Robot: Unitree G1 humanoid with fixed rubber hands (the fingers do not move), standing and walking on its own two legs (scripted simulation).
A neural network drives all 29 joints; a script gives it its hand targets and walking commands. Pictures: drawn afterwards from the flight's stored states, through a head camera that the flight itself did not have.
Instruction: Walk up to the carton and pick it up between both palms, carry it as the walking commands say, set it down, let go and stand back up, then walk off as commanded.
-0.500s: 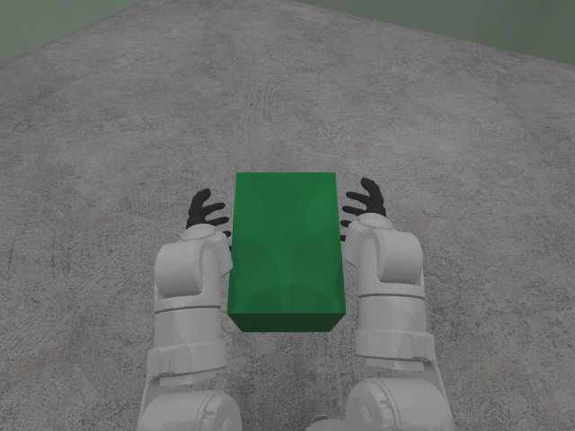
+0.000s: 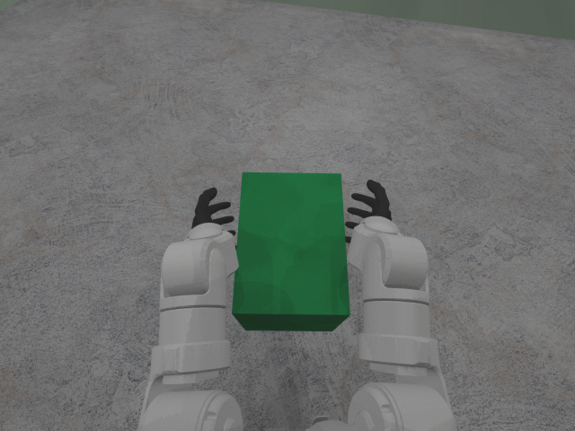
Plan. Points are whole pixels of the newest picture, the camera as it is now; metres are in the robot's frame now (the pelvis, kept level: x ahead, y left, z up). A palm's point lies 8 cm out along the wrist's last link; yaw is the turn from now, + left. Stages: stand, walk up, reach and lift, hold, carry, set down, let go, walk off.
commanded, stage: carry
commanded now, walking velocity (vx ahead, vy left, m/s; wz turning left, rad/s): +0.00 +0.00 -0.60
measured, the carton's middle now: (290, 257) +0.38 +0.00 -0.01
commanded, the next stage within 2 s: none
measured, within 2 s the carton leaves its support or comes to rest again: neither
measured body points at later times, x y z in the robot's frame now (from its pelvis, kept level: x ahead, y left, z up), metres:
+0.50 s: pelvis -0.02 -0.08 +0.01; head +0.03 -0.13 +0.46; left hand +0.36 -0.09 +0.09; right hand +0.30 -0.31 +0.08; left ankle -0.03 +0.07 -0.66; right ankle +0.05 -0.13 -0.72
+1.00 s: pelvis -0.07 -0.13 +0.00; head -0.05 -0.14 +0.45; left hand +0.29 -0.22 +0.09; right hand +0.18 -0.42 +0.10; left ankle -0.04 +0.01 -0.69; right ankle -0.04 -0.25 -0.72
